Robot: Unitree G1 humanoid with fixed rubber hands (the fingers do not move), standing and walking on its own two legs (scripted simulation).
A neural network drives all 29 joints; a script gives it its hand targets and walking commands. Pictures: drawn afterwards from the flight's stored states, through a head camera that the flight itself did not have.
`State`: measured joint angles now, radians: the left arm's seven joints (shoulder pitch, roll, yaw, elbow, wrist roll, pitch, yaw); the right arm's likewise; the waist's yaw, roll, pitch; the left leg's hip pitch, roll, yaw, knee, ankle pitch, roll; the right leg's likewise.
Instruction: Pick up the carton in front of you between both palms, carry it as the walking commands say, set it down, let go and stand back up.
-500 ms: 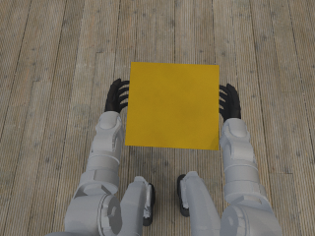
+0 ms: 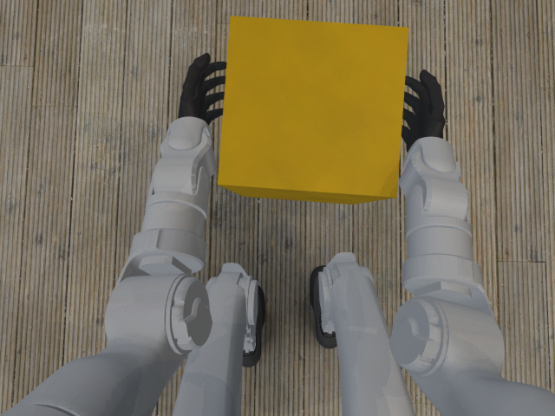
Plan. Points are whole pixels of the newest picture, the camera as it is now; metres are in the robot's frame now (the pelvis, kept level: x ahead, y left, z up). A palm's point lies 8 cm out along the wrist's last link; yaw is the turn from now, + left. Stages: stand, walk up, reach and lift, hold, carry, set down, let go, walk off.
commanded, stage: set down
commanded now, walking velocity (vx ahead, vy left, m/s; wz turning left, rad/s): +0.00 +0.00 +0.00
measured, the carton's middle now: (305, 132) +0.49 -0.05 -0.17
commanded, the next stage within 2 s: none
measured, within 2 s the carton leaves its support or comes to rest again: rests again in 1.34 s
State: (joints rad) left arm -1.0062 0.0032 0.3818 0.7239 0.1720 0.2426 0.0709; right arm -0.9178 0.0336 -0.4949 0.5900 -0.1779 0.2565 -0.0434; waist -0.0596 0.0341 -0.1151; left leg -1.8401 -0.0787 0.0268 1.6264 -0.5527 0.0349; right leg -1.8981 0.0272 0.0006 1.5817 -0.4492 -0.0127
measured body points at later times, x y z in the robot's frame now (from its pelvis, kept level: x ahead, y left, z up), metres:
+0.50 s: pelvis -0.02 +0.00 -0.11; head +0.34 -0.02 +0.16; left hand +0.56 +0.08 -0.26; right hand +0.49 -0.22 -0.26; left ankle +0.07 +0.09 -0.51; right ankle +0.10 -0.11 -0.51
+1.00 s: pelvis -0.01 +0.00 -0.16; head +0.36 -0.01 +0.08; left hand +0.57 +0.07 -0.34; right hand +0.51 -0.23 -0.33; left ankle +0.07 +0.09 -0.51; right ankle +0.10 -0.11 -0.51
